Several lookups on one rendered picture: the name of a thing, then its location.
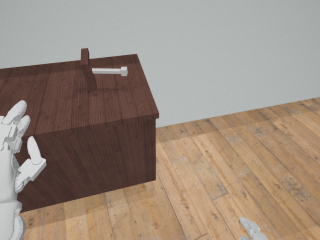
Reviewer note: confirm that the robot left hand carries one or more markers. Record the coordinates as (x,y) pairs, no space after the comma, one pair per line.
(12,128)

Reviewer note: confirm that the robot right hand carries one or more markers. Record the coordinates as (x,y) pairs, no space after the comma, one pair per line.
(252,229)

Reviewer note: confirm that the tap lever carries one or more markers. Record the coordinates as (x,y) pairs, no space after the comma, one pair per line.
(123,71)

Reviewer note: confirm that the counter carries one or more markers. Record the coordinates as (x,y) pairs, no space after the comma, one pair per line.
(96,131)

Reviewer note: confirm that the left robot forearm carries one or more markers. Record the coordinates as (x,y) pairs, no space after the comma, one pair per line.
(12,225)

